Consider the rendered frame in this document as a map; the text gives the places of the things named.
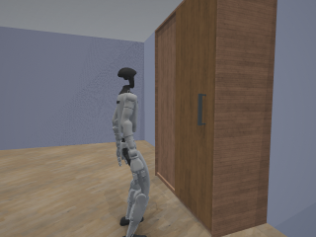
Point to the robot left thigh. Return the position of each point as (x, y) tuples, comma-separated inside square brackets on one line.
[(134, 186)]

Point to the robot left forearm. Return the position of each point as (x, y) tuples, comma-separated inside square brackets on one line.
[(117, 134)]

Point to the robot thigh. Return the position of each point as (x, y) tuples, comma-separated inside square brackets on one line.
[(134, 186), (144, 185)]

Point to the robot right thigh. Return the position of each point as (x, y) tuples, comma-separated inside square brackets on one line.
[(144, 185)]

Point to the robot right forearm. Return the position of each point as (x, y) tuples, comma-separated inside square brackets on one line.
[(128, 138)]

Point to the robot left upper arm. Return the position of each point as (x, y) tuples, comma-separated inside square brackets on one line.
[(115, 120)]

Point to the handle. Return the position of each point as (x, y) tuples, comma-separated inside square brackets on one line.
[(199, 109)]

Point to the robot right upper arm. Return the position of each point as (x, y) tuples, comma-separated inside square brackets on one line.
[(129, 102)]

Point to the left robot hand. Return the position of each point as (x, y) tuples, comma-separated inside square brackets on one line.
[(119, 155)]

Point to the right robot hand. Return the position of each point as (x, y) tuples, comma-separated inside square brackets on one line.
[(136, 165)]

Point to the wardrobe door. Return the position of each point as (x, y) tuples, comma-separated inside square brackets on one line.
[(196, 24), (167, 101)]

